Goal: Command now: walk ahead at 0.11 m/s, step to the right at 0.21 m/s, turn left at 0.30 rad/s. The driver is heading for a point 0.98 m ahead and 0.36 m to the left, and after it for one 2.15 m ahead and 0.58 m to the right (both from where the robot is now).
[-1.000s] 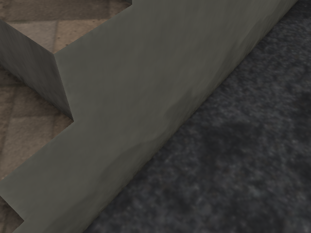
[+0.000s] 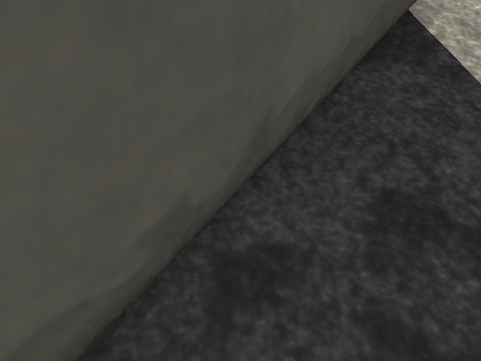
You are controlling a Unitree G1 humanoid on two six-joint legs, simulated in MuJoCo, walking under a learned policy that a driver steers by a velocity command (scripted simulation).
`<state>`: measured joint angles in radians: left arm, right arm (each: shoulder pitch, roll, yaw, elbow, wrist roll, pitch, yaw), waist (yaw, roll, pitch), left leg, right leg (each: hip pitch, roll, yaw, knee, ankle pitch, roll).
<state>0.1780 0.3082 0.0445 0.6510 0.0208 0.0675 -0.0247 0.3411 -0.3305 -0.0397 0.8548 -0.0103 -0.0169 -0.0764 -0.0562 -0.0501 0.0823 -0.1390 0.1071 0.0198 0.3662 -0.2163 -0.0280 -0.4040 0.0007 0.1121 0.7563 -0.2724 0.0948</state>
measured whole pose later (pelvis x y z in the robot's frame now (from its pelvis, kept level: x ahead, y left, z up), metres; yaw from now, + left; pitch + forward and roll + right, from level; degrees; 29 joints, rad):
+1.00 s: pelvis +0.06 -0.08 -0.01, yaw +33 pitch +2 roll -2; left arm 0.03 0.32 0.08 0.61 0.01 0.00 0.04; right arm 0.16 -0.33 -0.07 0.67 -0.01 0.00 -0.04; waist -0.03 -0.02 0.07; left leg -0.28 -0.04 -0.10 0.46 -0.20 0.04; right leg -0.47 0.00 0.06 0.85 -0.36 0.10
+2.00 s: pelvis +0.06 -0.08 -0.01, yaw +37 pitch -1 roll +0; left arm 0.15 0.29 0.02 0.91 0.00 -0.03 0.03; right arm 0.15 -0.25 0.01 0.96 -0.02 -0.03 -0.02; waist 0.01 0.00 0.04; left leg -0.18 -0.02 -0.07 0.48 -0.28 -0.01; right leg -0.21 -0.05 0.01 0.47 -0.25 0.05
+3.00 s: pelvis +0.06 -0.09 -0.01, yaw +37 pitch +0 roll +0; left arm 0.17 0.27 0.01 1.03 0.00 -0.03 0.03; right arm 0.17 -0.27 0.02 1.06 -0.01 -0.04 -0.03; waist 0.00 0.01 0.02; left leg -0.18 0.01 -0.07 0.44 -0.25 -0.03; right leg -0.21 -0.03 0.00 0.44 -0.23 0.03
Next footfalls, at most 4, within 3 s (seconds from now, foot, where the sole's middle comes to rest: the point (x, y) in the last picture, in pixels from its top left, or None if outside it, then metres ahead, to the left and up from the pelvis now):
0.12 right None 0.10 -0.20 -0.79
0.72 left None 0.05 0.03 -0.79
1.12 right None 0.18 -0.17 -0.79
1.38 left None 0.00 0.04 -0.79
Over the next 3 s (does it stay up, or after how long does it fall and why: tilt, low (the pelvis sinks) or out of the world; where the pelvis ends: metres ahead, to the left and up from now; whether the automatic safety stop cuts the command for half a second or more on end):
stays up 0.06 -0.09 -0.01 its command is cut before an obstacle from the start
